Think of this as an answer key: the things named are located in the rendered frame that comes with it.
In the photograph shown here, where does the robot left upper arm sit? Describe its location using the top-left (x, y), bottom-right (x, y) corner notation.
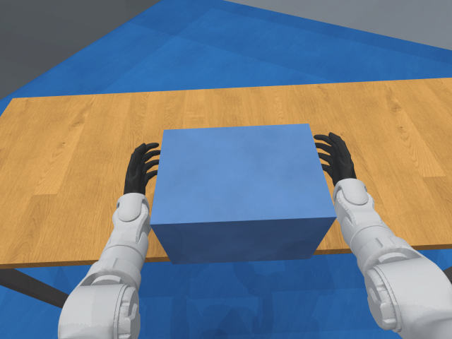
top-left (60, 284), bottom-right (141, 339)

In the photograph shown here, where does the robot right hand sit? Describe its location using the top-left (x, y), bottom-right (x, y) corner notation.
top-left (314, 132), bottom-right (357, 187)

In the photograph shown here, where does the table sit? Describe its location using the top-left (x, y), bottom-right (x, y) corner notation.
top-left (0, 78), bottom-right (452, 309)

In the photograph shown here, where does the robot left hand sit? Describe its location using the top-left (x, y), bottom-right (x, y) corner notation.
top-left (124, 143), bottom-right (160, 195)

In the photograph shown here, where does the robot right upper arm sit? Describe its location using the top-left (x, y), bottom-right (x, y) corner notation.
top-left (364, 257), bottom-right (452, 339)

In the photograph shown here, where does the right robot forearm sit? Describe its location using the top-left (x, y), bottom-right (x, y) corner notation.
top-left (333, 178), bottom-right (452, 291)

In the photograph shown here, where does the left robot forearm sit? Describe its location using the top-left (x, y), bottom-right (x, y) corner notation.
top-left (58, 193), bottom-right (152, 339)

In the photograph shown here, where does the carton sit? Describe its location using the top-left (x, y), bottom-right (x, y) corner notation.
top-left (150, 124), bottom-right (337, 265)

